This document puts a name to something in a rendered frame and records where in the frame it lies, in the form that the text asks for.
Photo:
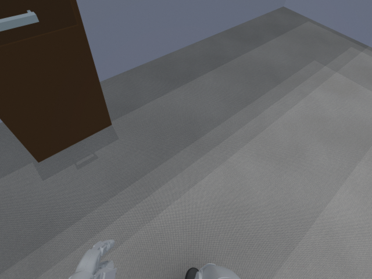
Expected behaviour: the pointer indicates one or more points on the robot right thigh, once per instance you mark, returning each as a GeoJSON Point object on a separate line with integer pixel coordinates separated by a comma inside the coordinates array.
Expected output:
{"type": "Point", "coordinates": [215, 272]}

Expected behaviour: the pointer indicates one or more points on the robot left hand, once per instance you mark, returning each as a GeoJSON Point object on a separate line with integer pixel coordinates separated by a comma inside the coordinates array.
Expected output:
{"type": "Point", "coordinates": [91, 261]}

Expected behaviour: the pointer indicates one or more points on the handle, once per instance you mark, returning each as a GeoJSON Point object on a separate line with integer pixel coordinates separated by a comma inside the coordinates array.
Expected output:
{"type": "Point", "coordinates": [18, 21]}

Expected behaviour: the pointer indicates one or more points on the drawer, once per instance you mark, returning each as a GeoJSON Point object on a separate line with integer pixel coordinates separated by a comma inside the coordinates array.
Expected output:
{"type": "Point", "coordinates": [52, 15]}

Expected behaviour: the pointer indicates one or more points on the right robot foot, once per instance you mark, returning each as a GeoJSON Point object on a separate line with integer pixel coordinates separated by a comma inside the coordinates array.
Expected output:
{"type": "Point", "coordinates": [191, 273]}

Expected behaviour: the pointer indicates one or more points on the cabinet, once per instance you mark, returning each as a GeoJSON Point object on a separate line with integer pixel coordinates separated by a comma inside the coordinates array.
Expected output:
{"type": "Point", "coordinates": [50, 94]}

